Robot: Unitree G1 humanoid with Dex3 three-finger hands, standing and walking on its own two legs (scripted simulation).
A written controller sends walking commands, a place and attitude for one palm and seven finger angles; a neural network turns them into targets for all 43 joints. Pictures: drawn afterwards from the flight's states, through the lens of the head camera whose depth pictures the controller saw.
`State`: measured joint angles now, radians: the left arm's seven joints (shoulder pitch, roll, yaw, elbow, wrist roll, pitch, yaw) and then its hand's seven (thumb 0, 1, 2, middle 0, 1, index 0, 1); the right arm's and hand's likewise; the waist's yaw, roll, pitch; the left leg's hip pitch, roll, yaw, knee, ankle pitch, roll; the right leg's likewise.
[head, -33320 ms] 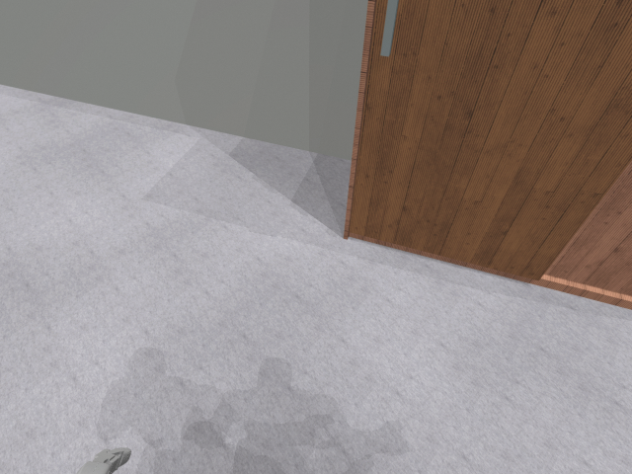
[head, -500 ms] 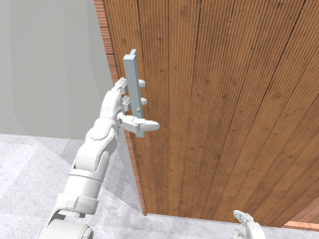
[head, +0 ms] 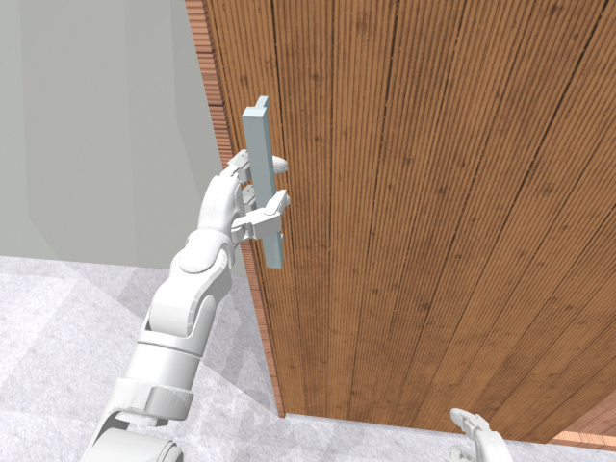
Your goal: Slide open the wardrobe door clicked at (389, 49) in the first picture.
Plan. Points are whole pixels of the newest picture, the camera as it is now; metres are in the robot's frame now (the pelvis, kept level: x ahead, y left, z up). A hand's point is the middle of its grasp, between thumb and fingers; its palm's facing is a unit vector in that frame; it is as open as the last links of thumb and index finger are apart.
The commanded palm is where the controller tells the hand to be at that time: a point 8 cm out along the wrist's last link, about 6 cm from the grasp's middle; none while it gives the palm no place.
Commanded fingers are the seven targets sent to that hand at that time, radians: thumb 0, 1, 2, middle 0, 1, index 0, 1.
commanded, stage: grip the handle and tug to test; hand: left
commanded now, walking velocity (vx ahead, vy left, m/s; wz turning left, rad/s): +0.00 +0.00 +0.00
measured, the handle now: (269, 191) +0.42 +0.08 +0.17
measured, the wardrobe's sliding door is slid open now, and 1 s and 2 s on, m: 0.00 0.00 0.01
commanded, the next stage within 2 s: tug the door sideways, standing still in 0.68 s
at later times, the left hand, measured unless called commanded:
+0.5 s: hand (273, 214) +0.36 +0.06 +0.18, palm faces -0.11 -0.99 +0.00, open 6.2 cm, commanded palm +0.32 +0.12 +0.18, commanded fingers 0.00 0.90 0.90 -0.45 -1.40 -0.45 -1.40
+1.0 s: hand (276, 214) +0.36 +0.06 +0.18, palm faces -0.09 -1.00 -0.01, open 6.0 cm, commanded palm +0.34 +0.09 +0.18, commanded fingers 0.00 0.90 0.90 -0.45 -1.40 -0.45 -1.40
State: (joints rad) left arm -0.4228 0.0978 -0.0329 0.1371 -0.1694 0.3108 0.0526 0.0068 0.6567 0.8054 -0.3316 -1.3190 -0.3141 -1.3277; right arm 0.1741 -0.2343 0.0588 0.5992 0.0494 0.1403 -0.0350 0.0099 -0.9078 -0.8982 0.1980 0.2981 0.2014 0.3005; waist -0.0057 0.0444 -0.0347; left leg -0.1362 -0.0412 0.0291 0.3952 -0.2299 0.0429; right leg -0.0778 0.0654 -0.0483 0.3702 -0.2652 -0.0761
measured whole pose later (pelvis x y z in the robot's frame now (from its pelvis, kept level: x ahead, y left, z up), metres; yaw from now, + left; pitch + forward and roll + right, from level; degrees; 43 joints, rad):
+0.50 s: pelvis +0.00 -0.01 +0.00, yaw -1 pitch -1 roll +0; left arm -0.40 0.12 0.02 0.13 -0.18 0.31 0.04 0.01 0.68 0.78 -0.30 -1.34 -0.31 -1.32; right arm 0.17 -0.23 0.07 0.58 0.05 0.16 -0.04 0.01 -0.91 -0.90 0.20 0.30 0.20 0.30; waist -0.03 0.04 -0.05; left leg -0.14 -0.03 0.04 0.39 -0.22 0.03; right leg -0.08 0.08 -0.03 0.36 -0.25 -0.08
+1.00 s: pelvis +0.02 -0.01 +0.00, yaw +0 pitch +0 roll +0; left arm -0.32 0.08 -0.05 -0.09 -0.16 0.40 0.07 0.00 0.70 0.82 -0.35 -1.35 -0.32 -1.35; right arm 0.15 -0.26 0.04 0.58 0.04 0.16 -0.03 0.01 -0.91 -0.90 0.20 0.30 0.20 0.30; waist 0.01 0.05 -0.04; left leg -0.17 -0.04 -0.01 0.44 -0.28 0.03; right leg -0.10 0.07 -0.05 0.40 -0.30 -0.08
